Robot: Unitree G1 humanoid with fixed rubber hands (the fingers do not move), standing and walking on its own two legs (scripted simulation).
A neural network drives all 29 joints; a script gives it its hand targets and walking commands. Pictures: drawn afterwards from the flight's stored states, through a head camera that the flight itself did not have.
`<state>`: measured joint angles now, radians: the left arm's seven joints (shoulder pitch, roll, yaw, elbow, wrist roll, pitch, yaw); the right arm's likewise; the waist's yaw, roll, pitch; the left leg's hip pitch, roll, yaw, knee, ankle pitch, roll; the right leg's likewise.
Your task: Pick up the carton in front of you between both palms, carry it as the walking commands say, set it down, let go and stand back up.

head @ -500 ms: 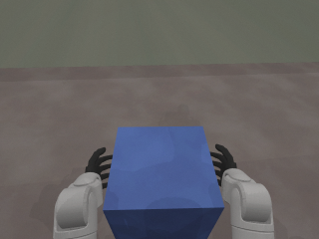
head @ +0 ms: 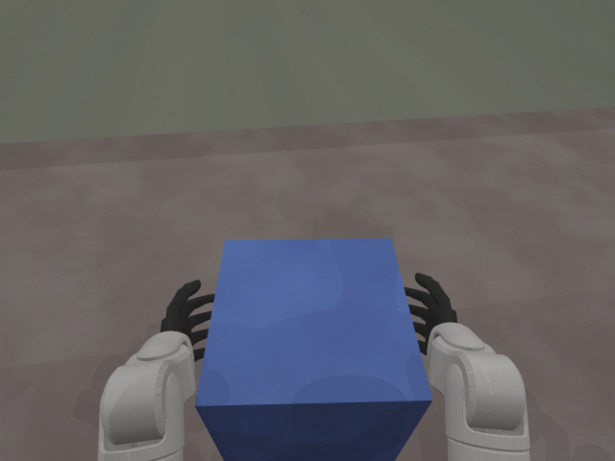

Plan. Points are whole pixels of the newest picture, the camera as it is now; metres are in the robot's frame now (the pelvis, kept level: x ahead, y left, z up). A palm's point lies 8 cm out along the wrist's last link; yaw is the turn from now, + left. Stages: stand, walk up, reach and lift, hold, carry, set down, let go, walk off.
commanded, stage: carry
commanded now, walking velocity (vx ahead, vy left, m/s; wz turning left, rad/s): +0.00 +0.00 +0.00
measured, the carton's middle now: (309, 360) +0.28 +0.00 +0.02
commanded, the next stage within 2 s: none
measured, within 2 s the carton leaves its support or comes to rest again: neither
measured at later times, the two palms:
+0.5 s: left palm (204, 391) +0.23 +0.13 +0.03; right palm (454, 393) +0.23 -0.17 +0.03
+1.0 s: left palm (185, 419) +0.20 +0.15 +0.02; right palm (445, 417) +0.20 -0.15 +0.02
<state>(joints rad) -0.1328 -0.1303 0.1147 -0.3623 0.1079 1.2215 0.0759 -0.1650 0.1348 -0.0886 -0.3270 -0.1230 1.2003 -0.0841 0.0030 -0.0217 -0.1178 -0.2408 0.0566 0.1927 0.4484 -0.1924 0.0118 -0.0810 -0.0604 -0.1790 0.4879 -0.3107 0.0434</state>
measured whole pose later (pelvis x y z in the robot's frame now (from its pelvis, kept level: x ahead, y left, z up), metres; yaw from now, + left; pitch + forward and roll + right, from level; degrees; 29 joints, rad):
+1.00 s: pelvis -0.07 +0.00 -0.02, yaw -1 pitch +1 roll +0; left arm -0.15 -0.13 0.13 0.11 0.21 0.75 0.02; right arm -0.16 0.13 -0.15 0.12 -0.22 0.72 -0.02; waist 0.00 -0.01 -0.08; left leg -0.36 0.08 0.20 0.52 -0.18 0.03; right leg -0.15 -0.03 -0.17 0.52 -0.39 -0.02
